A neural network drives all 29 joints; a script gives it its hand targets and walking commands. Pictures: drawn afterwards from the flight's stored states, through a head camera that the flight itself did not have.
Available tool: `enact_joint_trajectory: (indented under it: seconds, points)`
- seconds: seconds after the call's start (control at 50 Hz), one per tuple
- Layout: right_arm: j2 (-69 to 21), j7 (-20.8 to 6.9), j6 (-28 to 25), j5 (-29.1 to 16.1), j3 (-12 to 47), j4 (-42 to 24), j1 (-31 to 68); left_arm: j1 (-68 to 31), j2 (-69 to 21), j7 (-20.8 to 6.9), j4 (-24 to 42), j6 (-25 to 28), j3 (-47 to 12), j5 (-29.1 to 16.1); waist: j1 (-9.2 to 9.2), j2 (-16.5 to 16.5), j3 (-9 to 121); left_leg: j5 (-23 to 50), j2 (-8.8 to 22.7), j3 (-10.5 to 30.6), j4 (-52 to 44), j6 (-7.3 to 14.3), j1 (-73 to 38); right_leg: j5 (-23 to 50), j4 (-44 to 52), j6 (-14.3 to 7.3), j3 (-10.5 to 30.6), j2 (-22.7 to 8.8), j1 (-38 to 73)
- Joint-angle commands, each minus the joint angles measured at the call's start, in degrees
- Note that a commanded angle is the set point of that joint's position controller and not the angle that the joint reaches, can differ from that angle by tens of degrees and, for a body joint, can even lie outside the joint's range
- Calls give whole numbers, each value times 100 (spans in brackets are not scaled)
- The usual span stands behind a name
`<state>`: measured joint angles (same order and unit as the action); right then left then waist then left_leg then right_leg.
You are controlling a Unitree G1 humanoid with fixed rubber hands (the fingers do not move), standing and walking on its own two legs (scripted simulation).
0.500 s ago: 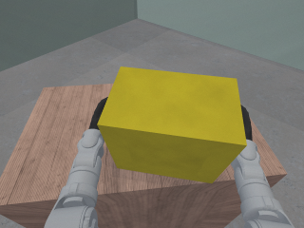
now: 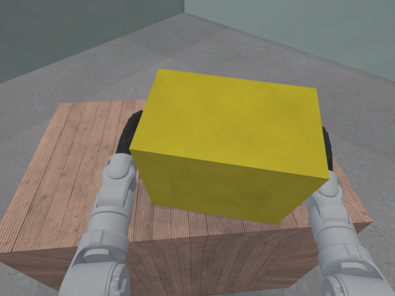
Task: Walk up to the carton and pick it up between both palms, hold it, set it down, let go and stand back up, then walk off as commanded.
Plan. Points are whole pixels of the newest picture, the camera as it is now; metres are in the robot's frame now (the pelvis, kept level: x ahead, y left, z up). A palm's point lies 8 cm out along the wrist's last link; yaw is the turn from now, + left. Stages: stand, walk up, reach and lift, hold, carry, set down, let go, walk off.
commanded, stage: reach and lift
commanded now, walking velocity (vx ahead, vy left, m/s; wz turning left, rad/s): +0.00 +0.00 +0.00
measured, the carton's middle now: (223, 154) +0.38 -0.08 +0.08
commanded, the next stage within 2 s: none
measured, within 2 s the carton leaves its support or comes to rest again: neither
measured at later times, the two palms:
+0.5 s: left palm (93, 145) +0.38 +0.17 +0.15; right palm (304, 138) +0.34 -0.22 +0.16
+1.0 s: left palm (65, 144) +0.35 +0.20 +0.19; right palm (293, 115) +0.36 -0.19 +0.20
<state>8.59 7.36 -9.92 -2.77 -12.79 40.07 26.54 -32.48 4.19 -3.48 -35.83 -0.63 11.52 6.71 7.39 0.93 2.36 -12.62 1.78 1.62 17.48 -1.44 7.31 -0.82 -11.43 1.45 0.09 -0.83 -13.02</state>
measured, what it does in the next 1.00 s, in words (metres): stands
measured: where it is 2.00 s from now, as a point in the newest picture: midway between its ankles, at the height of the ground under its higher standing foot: outside the picture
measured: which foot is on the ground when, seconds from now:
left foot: down 0.00-1.00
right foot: down 0.00-1.00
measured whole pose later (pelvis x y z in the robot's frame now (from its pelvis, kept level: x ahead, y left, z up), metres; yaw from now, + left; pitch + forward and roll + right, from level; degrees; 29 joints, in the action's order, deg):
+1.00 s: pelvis -0.01 +0.00 +0.00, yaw +4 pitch -5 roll -1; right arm 10.9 6.6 17.5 -9.4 -7.1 32.7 39.4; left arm -33.0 5.3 -4.5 -7.9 -37.5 16.6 9.4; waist 6.0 3.3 1.0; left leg -13.2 0.6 4.8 19.6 -1.1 1.2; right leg -2.9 -13.6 1.8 -3.1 -2.3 -5.4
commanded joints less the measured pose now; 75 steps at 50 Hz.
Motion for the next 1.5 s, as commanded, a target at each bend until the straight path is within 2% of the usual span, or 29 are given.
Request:
enact_joint_trajectory:
  seconds: [0.0, 0.02, 0.06, 0.1, 0.14, 0.22, 0.24, 0.3, 0.34, 0.36, 0.38, 0.44, 0.48, 0.5, 0.52, 0.66, 0.7, 0.76, 0.78, 0.82, 0.86, 0.9, 0.96, 1.04, 1.06, 1.22, 1.32, 1.46, 1.48]
  points:
    - [-2985, -966, -209, -44, 3018, -2521, 4133, -3504, -2925, -182, 1695, -64, -2345, -226, -459, 410, 3052, 1329, -441, -342, -185, 140, 307, 1591, -524, 29, -362, 205, 2657]
    - [-2895, -976, 6, -73, 2976, -2044, 4014, -3611, -2829, -180, 1510, -194, -2304, -256, -360, 375, 2773, 1055, -469, -345, -246, 145, 382, 1322, -489, 23, -341, 217, 2526]
    - [-2972, -993, 71, -120, 3052, -2645, 3790, -3245, -2993, -218, 2100, -356, -2510, -305, -195, 247, 2970, 1280, -425, -338, -234, 105, 166, 1486, -485, 14, -386, 247, 2540]
    - [-2987, -976, 202, -302, 3271, -2929, 4164, -3200, -3060, -205, 2256, -558, -2574, -336, -408, 292, 3124, 1742, -495, -324, -131, 54, 55, 1684, -522, 1, -373, 281, 2605]
    - [-2865, -950, 425, -363, 3186, -2926, 3843, -3373, -3031, -224, 2765, -719, -2906, -461, -72, 108, 3089, 1786, -517, -278, -63, -8, 69, 1829, -535, 6, -331, 259, 2699]
    - [-2586, -952, 740, -210, 2584, -2402, 3988, -3796, -2910, -347, 2960, -1222, -2955, -367, 168, 26, 2218, 1093, -470, -248, -337, -18, 67, 803, -305, -51, -454, 260, 2352]
    - [-2602, -980, 820, -218, 2602, -2471, 3891, -3659, -2838, -355, 3209, -1310, -2898, -308, 68, -39, 2202, 1161, -489, -302, -360, -59, -22, 832, -352, -69, -488, 242, 2514]
    - [-2597, -941, 867, -327, 2494, -2440, 4090, -3725, -3002, -471, 3220, -1488, -3150, -373, 378, -240, 2039, 1588, -508, -205, -266, -148, 54, 1058, -423, -85, -453, 253, 2534]
    - [-2469, -962, 1014, -250, 2377, -2339, 3977, -3242, -2841, -555, 2814, -1762, -2751, -168, 235, -238, 1673, 1586, -509, -234, -322, -149, -101, 804, -306, -122, -475, 268, 2540]
    - [-2437, -939, 1015, -201, 2274, -2182, 3961, -3356, -2837, -629, 2849, -1789, -2767, -187, 484, -208, 1599, 1467, -543, -293, -361, -141, -39, 834, -287, -117, -488, 253, 2549]
    - [-2360, -994, 1016, -278, 2298, -2440, 4176, -3253, -2918, -621, 2906, -1917, -2712, -115, 293, -211, 1653, 1695, -502, -251, -329, -209, -182, 736, -304, -132, -588, 292, 2540]
    - [-2324, -1044, 1015, -451, 2424, -2458, 4170, -3150, -3045, -634, 3222, -2013, -2847, -87, 254, -461, 1838, 2859, -416, -166, -64, -356, -605, 1045, -336, -173, -590, 422, 2393]
    - [-2292, -1131, 1084, -493, 2544, -2728, 4322, -2835, -3046, -596, 3156, -2141, -2700, 11, 4, -330, 1915, 2917, -385, -130, -38, -280, -543, 978, -354, -182, -565, 447, 2436]
    - [-2291, -1154, 1081, -525, 2555, -2590, 4258, -2886, -3044, -572, 3208, -2162, -2728, 2, 122, -309, 2013, 2967, -393, -126, -3, -317, -715, 1001, -314, -189, -595, 443, 2452]
    - [-2262, -1195, 1063, -613, 2680, -2857, 4432, -2981, -3138, -531, 3485, -2200, -2879, -62, -78, -395, 2042, 3162, -361, -128, 36, -353, -700, 933, -383, -209, -609, 454, 2359]
    - [-2440, -1311, 1394, -1080, 3166, -3237, 4991, -3398, -2989, -229, 4058, -2479, -3160, -480, -336, -9, 2477, 3006, -426, -60, 149, -216, -531, 993, -552, -158, -514, 485, 2289]
    - [-2525, -1262, 1450, -1218, 3270, -3479, 5207, -3538, -3081, -209, 4214, -2562, -3221, -575, -355, -115, 2716, 3044, -435, -86, 205, -225, -529, 1214, -591, -173, -450, 471, 2399]
    - [-2342, -1157, 1922, -1128, 3037, -3013, 5223, -3392, -2589, -349, 3503, -2971, -2561, -294, -377, 334, 1719, 1685, -545, -204, -164, 12, 89, 740, -472, -106, -352, 332, 2596]
    - [-2464, -1123, 1958, -1200, 3044, -2983, 5114, -3695, -2592, -394, 3970, -3001, -2590, -375, -315, 229, 1913, 1755, -557, -238, -161, 22, 112, 1062, -532, -76, -322, 339, 2771]
    - [-2462, -1121, 2122, -1105, 2808, -2735, 5301, -3804, -2456, -536, 3602, -3191, -2352, -353, -299, 320, 1720, 1177, -575, -250, -283, 78, 364, 596, -445, -94, -317, 273, 2848]
    - [-2625, -1035, 2213, -1232, 2892, -3113, 5371, -3541, -2558, -575, 3774, -3283, -2411, -418, -274, 286, 2251, 1573, -581, -193, -164, 48, 283, 1228, -538, -65, -306, 279, 3246]
    - [-2567, -969, 2340, -1102, 2656, -2679, 5383, -3982, -2471, -661, 3652, -3304, -2323, -484, -15, 236, 2058, 1522, -623, -201, -189, -13, 278, 1095, -488, -83, -312, 267, 3223]
    - [-2535, -998, 2459, -1071, 2365, -2337, 5317, -4221, -2455, -741, 3557, -3405, -2294, -421, 128, -265, 1891, 1364, -637, -223, -167, -110, 286, 665, -450, -124, -389, 224, 2889]
    - [-2578, -1018, 2543, -1019, 2401, -2258, 5391, -4462, -2606, -762, 3571, -3363, -2390, -498, 221, -262, 2051, 1540, -564, -140, -177, -156, 220, 529, -427, -156, -388, 289, 2753]
    - [-2608, -1080, 2521, -1076, 2328, -2306, 5573, -4668, -2667, -759, 3633, -3386, -2389, -500, 142, -497, 2154, 1552, -565, -140, -149, -207, 186, 403, -448, -178, -444, 263, 2805]
    - [-2750, -1264, 2512, -1091, 2326, -2182, 6633, -5113, -2788, -592, 3051, -3436, -2147, -488, -184, -424, 2192, 840, -490, -125, -339, -75, 613, -253, -455, -209, -404, 327, 2793]
    - [-2865, -1337, 2569, -1271, 2469, -2174, 7051, -5278, -2941, -342, 2982, -3451, -2008, -559, -477, -119, 2644, 943, -440, -51, -203, -31, 509, -289, -491, -247, -428, 426, 2602]
    - [-2900, -1206, 3038, -1353, 2230, -1385, 6949, -5237, -2311, -579, 2268, -3806, -1317, -331, -480, 104, 1947, 161, -522, -165, -435, 187, 1152, -415, -486, -152, -247, 284, 2863]
    - [-2873, -1181, 3105, -1339, 2210, -1234, 6751, -5075, -2301, -640, 2231, -3836, -1260, -279, -342, 163, 1872, 258, -568, -151, -392, 172, 1131, -224, -491, -119, -255, 280, 3006]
